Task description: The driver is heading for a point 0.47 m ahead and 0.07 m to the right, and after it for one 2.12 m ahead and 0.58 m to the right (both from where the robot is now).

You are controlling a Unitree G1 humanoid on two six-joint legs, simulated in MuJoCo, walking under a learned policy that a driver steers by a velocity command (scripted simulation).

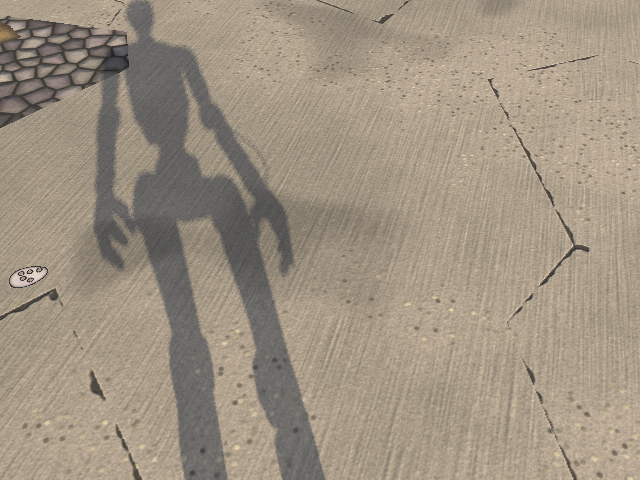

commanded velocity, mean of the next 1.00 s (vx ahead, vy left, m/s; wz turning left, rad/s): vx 0.33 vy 0.00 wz -0.35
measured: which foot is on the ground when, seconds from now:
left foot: down 0.00-0.60, up 0.62-1.00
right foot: down 0.00-0.12, up 0.14-0.58, down 0.60-1.00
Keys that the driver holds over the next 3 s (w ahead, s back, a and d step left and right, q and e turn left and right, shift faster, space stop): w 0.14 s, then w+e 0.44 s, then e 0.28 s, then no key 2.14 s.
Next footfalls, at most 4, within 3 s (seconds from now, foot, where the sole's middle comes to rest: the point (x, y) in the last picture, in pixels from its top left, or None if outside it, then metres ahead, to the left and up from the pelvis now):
0.60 right None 0.40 -0.06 -0.78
1.18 left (315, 468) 0.58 0.03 -0.78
1.48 right None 0.42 -0.13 -0.78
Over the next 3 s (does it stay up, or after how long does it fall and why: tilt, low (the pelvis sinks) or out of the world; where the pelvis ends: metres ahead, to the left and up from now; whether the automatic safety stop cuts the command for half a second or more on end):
stays up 0.48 -0.05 0.00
